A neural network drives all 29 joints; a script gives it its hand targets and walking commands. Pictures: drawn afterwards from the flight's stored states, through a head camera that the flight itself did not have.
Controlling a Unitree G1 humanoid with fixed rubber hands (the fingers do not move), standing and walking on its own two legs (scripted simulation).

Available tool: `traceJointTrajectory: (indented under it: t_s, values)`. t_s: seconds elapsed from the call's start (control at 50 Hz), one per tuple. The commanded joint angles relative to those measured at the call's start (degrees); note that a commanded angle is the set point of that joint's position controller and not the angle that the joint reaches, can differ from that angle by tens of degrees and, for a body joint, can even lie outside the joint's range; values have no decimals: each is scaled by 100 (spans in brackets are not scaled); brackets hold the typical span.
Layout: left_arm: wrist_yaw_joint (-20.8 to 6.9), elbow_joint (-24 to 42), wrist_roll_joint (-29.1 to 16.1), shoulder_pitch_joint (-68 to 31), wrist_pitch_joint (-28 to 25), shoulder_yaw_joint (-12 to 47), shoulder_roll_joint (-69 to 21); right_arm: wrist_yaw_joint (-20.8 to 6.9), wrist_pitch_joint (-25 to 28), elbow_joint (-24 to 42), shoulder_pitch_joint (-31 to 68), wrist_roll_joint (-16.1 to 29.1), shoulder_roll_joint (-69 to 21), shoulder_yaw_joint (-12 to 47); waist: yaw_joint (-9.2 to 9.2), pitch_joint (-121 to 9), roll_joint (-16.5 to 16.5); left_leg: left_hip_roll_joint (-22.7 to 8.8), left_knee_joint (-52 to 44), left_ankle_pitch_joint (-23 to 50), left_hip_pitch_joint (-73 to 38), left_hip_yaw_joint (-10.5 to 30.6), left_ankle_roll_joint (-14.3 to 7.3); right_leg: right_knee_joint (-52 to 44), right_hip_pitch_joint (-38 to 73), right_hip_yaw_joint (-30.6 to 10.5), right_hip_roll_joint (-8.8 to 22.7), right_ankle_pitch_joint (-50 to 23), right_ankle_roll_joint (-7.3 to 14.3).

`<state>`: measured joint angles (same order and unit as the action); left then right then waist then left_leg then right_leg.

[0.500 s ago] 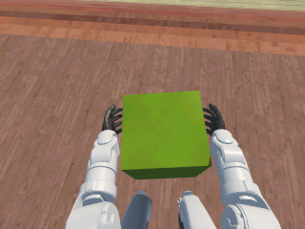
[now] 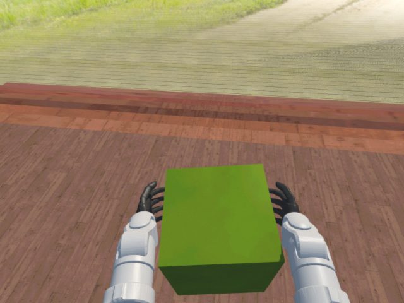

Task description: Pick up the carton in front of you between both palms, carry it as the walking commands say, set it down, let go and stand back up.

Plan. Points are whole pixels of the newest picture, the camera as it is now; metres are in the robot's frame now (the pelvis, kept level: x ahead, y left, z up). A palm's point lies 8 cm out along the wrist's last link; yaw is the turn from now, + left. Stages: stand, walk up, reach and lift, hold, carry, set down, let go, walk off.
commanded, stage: reach and lift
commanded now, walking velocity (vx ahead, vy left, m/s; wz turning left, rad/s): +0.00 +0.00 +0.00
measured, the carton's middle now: (217, 233) +0.29 +0.00 -0.06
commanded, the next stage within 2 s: hold in 1.02 s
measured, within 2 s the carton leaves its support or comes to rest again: neither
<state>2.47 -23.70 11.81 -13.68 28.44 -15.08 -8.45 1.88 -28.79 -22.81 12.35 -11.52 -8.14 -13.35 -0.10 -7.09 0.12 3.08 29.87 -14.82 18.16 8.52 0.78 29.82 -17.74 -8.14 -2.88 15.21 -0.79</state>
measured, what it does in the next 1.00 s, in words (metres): stands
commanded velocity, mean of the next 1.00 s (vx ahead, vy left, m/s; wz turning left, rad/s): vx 0.00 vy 0.00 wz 0.00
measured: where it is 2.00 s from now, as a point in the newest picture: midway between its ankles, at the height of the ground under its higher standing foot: outside the picture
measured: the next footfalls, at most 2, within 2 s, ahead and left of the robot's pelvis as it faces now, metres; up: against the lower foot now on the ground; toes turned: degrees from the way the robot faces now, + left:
left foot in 1.96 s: +0.17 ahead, +0.10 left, +0.00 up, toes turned +7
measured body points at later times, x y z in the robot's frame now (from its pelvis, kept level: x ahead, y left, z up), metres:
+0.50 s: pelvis -0.02 +0.00 +0.01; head -0.04 +0.00 +0.45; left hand +0.30 +0.15 +0.03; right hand +0.29 -0.15 +0.02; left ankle +0.01 +0.13 -0.74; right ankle +0.00 -0.13 -0.74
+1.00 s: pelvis +0.00 +0.00 +0.01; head -0.04 +0.00 +0.46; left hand +0.30 +0.15 +0.04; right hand +0.30 -0.15 +0.04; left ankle +0.01 +0.13 -0.74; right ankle +0.00 -0.13 -0.74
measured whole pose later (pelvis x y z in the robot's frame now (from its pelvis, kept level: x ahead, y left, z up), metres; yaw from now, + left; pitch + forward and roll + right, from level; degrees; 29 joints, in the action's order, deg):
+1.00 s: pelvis +0.00 +0.00 +0.01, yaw +0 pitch -5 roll +0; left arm 0.3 -16.6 15.8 -14.9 39.2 -13.7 -8.7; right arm -0.5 -39.8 -15.9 13.8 -15.4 -8.4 -12.2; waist -0.2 -0.7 -0.1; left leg 2.3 21.2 -11.5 5.1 8.0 0.6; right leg 21.3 -4.7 -7.8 -2.1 11.9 -0.6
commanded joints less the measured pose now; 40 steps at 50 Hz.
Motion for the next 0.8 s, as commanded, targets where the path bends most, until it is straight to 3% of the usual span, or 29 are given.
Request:
traceJointTrajectory:
  t_s: [0.0,0.1,0.16,0.36,0.78]
  values:
    - [-1558,-17,-986,-2484,315,3406,-5606,-1455,-239,179,2776,991,-5546,3294,-38,-970,-21,218,-621,1522,-947,-340,37,-629,959,315,-239,-1492,-7]
    - [-1653,-230,-772,-2743,566,2893,-5495,-1572,-492,-61,3043,789,-5429,2806,8,-247,15,186,-844,566,-825,-420,-15,-834,853,400,-214,-588,45]
    - [-1712,-220,-776,-3147,559,2854,-5601,-1633,-477,-47,3439,782,-5504,2767,-2,-339,30,169,-814,382,-870,-439,-29,-816,861,417,-201,-395,66]
    - [-1753,-170,-817,-3557,558,2941,-5718,-1647,-474,35,3858,804,-5599,2848,-28,-767,-2,195,-804,460,-1096,-477,-14,-794,1044,439,-201,-465,46]
    - [-1676,575,-969,-2762,834,3193,-5490,-1576,-774,736,3029,964,-5433,3095,-16,-801,-19,264,-1012,1623,-1590,-449,58,-1006,1564,408,-250,-1632,-37]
